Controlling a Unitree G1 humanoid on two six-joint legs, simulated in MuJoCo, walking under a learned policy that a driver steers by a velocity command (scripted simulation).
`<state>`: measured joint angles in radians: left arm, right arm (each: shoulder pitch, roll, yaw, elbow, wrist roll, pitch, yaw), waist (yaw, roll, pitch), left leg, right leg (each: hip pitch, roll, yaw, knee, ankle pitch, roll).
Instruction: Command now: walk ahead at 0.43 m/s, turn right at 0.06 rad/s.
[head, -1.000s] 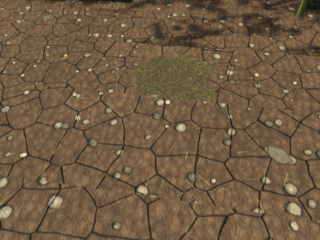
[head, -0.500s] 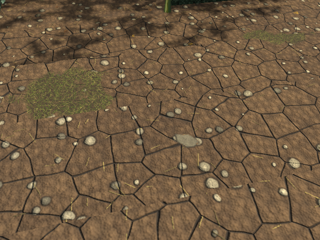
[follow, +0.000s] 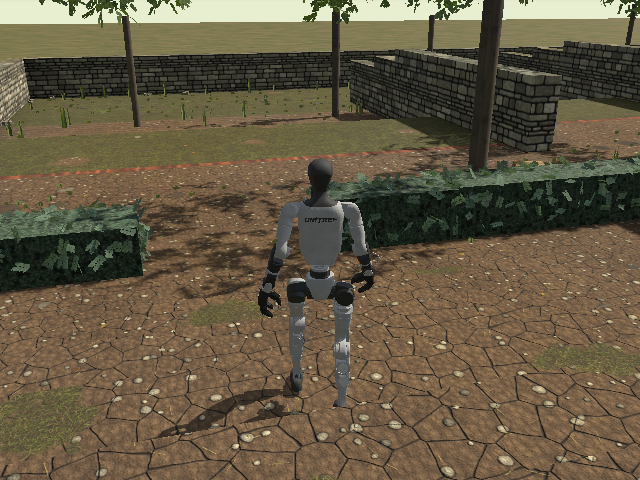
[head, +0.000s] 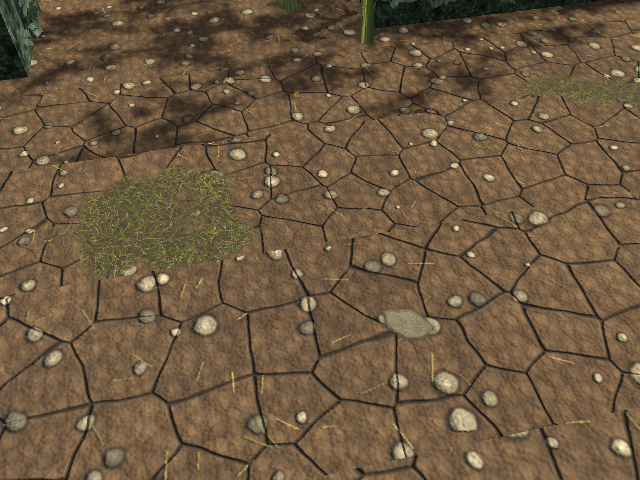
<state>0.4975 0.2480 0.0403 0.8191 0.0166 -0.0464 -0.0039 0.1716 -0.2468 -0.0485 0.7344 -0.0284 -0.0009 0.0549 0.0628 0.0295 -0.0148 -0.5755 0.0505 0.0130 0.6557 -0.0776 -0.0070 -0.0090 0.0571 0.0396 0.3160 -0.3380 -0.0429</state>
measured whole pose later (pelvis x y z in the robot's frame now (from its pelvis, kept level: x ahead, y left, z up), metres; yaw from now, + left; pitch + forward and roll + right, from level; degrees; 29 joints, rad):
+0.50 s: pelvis +0.25 +0.04 +0.00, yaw +0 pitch +1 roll +1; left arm 0.08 0.23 0.03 0.79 0.03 -0.02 -0.04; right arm 0.47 -0.20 -0.03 0.95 0.00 -0.07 0.00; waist -0.05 -0.04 0.04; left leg 0.06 -0.09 0.04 0.23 -0.31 0.08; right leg -0.62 -0.05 -0.04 0.64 0.03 -0.05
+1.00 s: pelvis +0.52 +0.06 -0.02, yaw +14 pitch -1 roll -2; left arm 0.42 0.24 0.05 0.99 0.04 -0.15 0.01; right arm 0.12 -0.28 -0.10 0.86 -0.03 0.01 0.06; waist 0.04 0.03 0.04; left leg -0.64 0.06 -0.04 0.71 0.40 0.07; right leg 0.00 -0.02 -0.24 0.50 -0.48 0.00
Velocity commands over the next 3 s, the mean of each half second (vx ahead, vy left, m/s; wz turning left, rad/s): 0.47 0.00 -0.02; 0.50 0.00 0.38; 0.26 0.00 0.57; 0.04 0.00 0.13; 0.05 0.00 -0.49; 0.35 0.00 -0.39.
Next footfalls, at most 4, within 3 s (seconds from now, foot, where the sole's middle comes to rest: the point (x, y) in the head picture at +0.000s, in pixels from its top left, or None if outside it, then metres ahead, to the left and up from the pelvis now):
0.08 left None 0.17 0.12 -0.77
0.56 right None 0.45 -0.06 -0.77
1.16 left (267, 402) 0.75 0.22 -0.93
1.64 right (319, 352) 0.90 0.10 -0.93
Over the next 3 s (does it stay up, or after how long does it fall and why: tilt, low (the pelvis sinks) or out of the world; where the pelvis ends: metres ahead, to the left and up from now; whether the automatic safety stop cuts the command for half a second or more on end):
stays up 0.93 0.17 -0.15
